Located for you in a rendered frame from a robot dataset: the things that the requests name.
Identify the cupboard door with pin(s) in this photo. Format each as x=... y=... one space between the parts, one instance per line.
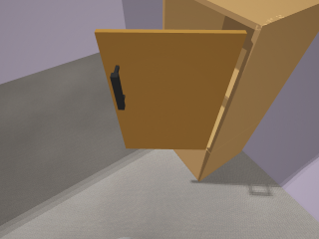
x=174 y=82

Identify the handle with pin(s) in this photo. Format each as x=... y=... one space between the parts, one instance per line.
x=117 y=88

